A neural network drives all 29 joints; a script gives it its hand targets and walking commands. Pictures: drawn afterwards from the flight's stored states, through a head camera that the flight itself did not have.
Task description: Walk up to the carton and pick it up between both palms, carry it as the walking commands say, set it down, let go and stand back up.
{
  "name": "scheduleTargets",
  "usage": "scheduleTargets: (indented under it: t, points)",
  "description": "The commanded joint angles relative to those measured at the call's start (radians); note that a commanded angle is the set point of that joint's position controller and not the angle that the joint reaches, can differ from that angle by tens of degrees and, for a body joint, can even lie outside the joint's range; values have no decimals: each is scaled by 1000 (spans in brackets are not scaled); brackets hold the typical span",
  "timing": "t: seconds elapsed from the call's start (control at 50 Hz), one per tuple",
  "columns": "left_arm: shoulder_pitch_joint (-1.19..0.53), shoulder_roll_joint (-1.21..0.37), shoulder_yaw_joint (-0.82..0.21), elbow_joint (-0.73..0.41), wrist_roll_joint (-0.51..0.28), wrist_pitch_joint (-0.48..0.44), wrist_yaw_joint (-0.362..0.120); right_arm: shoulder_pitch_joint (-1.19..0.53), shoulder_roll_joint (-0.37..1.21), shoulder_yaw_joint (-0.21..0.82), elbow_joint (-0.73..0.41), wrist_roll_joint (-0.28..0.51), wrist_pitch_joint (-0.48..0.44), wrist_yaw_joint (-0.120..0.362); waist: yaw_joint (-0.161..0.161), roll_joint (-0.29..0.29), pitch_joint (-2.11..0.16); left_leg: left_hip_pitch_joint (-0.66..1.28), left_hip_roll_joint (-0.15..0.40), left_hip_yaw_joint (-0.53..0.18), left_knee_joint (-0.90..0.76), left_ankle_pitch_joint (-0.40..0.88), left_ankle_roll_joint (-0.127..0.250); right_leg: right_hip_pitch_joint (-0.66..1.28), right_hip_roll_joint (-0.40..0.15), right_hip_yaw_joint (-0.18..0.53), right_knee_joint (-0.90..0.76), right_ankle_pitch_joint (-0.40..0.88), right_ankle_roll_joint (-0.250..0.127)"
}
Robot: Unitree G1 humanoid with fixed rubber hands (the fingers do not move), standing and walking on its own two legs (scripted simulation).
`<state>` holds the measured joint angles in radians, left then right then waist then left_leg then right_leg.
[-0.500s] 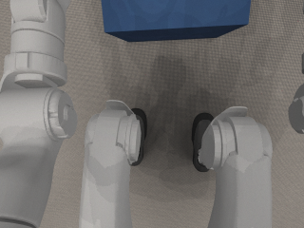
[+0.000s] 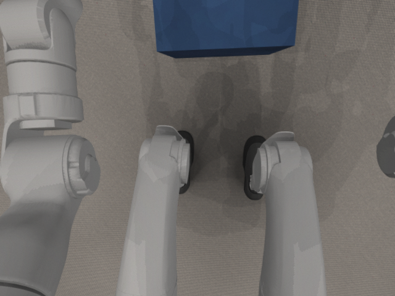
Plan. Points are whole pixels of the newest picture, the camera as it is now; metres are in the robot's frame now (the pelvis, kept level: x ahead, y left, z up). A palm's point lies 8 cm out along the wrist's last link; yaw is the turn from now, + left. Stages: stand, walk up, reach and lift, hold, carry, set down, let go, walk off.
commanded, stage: set down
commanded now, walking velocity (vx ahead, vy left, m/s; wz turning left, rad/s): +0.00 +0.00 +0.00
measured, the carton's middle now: out of the picture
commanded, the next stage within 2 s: let go in 0.60 s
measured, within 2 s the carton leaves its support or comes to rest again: neither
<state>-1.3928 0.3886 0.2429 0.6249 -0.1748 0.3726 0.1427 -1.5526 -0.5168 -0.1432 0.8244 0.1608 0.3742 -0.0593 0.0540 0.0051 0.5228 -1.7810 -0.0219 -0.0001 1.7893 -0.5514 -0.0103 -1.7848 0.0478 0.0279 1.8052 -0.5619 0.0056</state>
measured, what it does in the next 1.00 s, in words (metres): rises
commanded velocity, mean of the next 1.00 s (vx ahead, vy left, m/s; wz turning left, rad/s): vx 0.00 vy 0.00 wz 0.00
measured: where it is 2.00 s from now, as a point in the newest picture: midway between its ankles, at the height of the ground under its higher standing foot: (217, 175)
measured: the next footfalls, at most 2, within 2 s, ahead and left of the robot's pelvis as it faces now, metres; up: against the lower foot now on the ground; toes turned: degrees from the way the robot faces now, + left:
none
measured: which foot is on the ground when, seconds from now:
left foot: down 0.00-1.00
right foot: down 0.00-1.00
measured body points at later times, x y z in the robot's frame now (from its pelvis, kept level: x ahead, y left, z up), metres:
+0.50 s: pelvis +0.00 +0.00 +0.12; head +0.36 +0.00 +0.36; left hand +0.58 +0.22 +0.02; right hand +0.61 -0.21 +0.01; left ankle +0.11 +0.12 -0.47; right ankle +0.10 -0.11 -0.47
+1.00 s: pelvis +0.05 +0.01 +0.20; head +0.34 +0.01 +0.54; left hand +0.49 +0.27 +0.09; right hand +0.51 -0.21 +0.07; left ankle +0.11 +0.12 -0.47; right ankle +0.10 -0.11 -0.47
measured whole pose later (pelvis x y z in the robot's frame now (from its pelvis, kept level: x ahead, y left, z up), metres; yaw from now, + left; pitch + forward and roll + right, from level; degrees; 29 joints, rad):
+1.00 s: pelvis +0.05 +0.01 +0.20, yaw +0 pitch +29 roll +0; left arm -0.78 0.40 0.14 0.57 -0.05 0.25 -0.05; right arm -0.83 -0.36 -0.18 0.68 0.06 0.23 -0.01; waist 0.05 -0.01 0.22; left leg -1.13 -0.02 -0.01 0.93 -0.30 0.00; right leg -1.13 0.03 0.05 0.94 -0.31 0.00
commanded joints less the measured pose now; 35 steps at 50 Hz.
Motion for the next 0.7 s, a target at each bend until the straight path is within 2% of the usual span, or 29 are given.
scheduleTargets:
  t: [0.0,0.04,0.06,0.12,0.14,0.16,0.18,0.2,0.24,0.3,0.32,0.34,0.38,0.4,0.42,0.44,0.46,0.5,0.54,0.56,0.58,0.6,0.64,0.66,0.68]
  points:
    - [-316,284,41,-239,-18,7,-5,-275,-281,-56,-236,13,-7,12,2,-69,-2212,771,-65,62,-248,591,-9,813,47,-58,-239,575,-12]
    - [-326,299,54,-186,-14,16,-9,-306,-275,-44,-213,21,2,16,20,-102,-2144,722,-64,70,-293,531,-8,843,39,-49,-283,533,-7]
    - [-331,305,50,-164,-14,22,-10,-322,-281,-42,-208,25,6,17,25,-85,-2138,743,-61,67,-313,506,-7,838,35,-45,-302,502,-10]
    - [-337,298,49,-65,-9,36,-18,-357,-276,-33,-142,25,18,31,34,-100,-2041,739,-52,63,-389,412,-8,825,30,-46,-372,391,-8]
    - [-363,297,49,-46,-15,40,-21,-370,-294,-43,-117,17,21,35,21,-99,-2006,722,-51,63,-402,366,-11,821,26,-44,-392,346,-13]
    - [-362,299,55,-46,-5,41,-24,-388,-288,-36,-133,19,23,38,40,-96,-2021,746,-49,64,-427,368,-9,847,23,-37,-415,349,-12]
    - [-379,304,58,-49,-8,41,-23,-400,-292,-30,-135,19,26,39,36,-115,-2028,751,-49,64,-444,363,-9,871,24,-39,-429,349,-10]
    - [-404,307,50,-54,-12,47,-24,-420,-301,-35,-145,21,33,42,30,-105,-2043,777,-47,60,-464,348,-10,881,25,-40,-442,335,-10]
    - [-431,319,57,-116,-15,50,-22,-438,-300,-20,-194,33,40,42,41,-104,-2151,847,-51,69,-494,383,-14,967,25,-40,-475,377,-9]
    - [-436,343,70,-114,-9,61,-19,-427,-305,-25,-173,34,59,39,42,-108,-2165,867,-48,73,-541,375,-9,1036,21,-25,-524,387,-8]
    - [-420,346,71,-152,-8,61,-19,-416,-299,-19,-222,39,58,38,45,-124,-2219,916,-51,74,-558,430,-5,1103,24,-22,-543,444,-5]
    - [-425,343,64,-187,-14,63,-19,-426,-306,-22,-257,42,60,36,40,-116,-2258,955,-52,73,-576,456,-7,1134,27,-21,-559,469,-5]
    - [-399,346,76,-184,0,63,-19,-401,-298,-19,-257,43,63,33,51,-122,-2260,968,-53,74,-601,489,-7,1173,28,-13,-587,509,-4]
    - [-370,340,71,-173,-2,62,-21,-385,-297,-26,-263,36,60,34,47,-127,-2265,990,-52,72,-622,523,-5,1208,29,-9,-607,548,-4]
    - [-340,319,73,-119,7,59,-27,-362,-274,-19,-218,36,54,37,55,-116,-2193,956,-50,77,-644,525,-4,1210,23,1,-633,558,-4]
    - [-292,296,77,-33,15,52,-36,-321,-251,-22,-140,15,46,42,46,-140,-2095,898,-48,68,-658,519,-2,1186,21,5,-648,560,-2]
    - [-283,276,83,-42,29,36,-43,-306,-240,-28,-134,8,29,49,50,-127,-2072,906,-49,64,-674,546,-3,1203,16,16,-667,595,-7]
    - [-206,221,77,70,54,6,-65,-224,-189,-29,-16,-21,2,67,45,-134,-1938,857,-47,53,-693,574,-6,1162,14,16,-682,628,-8]
    - [-171,174,78,90,90,-37,-82,-154,-140,-40,45,-61,-36,81,40,-128,-1894,855,-50,41,-707,648,-14,1171,12,19,-688,725,-10]
    - [-161,166,91,66,117,-64,-89,-111,-107,-40,58,-72,-54,88,49,-114,-1907,875,-52,43,-712,710,-17,1190,13,22,-689,802,-9]
    - [-155,157,97,29,138,-88,-94,-62,-92,-55,72,-90,-73,90,39,-105,-1926,912,-51,38,-713,763,-19,1198,13,21,-693,857,-9]
    - [-114,137,94,56,155,-105,-103,0,-61,-60,121,-99,-85,93,38,-103,-1865,919,-47,29,-719,797,-20,1158,13,16,-702,873,-6]
    - [-62,130,81,38,177,-134,-131,91,-7,-88,105,-128,-107,87,3,-103,-1884,951,-45,21,-730,851,-14,1181,12,13,-722,958,0]
    - [-18,130,76,24,182,-143,-146,128,17,-90,66,-130,-118,79,4,-107,-1907,984,-47,20,-740,865,-9,1200,10,15,-740,978,6]
    - [32,127,48,-10,169,-151,-160,183,26,-101,17,-148,-127,71,-18,-90,-1953,1021,-49,17,-749,898,-8,1244,11,12,-746,1028,5]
